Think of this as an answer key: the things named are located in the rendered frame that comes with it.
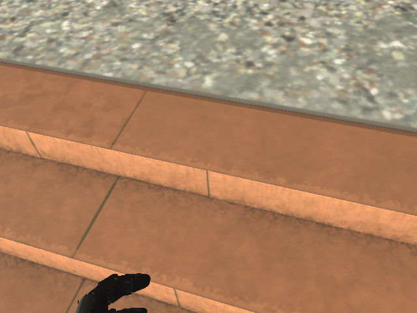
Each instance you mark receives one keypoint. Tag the stairs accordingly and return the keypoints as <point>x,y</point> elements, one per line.
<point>73,214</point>

